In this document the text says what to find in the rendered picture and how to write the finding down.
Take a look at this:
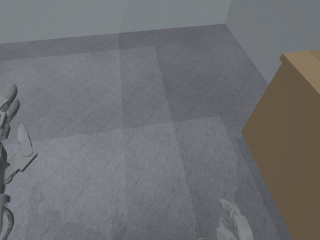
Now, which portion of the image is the left robot hand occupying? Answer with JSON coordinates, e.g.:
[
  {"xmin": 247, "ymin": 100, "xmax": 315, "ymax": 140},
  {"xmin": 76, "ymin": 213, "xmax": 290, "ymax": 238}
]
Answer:
[{"xmin": 0, "ymin": 84, "xmax": 38, "ymax": 194}]

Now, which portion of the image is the robot left forearm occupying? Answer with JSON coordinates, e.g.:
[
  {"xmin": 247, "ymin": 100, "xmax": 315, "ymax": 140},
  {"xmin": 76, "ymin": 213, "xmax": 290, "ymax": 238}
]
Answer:
[{"xmin": 0, "ymin": 193, "xmax": 14, "ymax": 240}]

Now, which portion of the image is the counter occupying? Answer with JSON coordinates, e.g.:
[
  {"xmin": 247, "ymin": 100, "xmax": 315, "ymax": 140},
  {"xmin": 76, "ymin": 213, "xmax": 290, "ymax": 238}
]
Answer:
[{"xmin": 241, "ymin": 49, "xmax": 320, "ymax": 240}]

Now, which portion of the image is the right robot hand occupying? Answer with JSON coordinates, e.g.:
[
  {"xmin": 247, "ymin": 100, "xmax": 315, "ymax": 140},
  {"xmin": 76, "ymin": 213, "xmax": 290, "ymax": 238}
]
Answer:
[{"xmin": 216, "ymin": 198, "xmax": 255, "ymax": 240}]

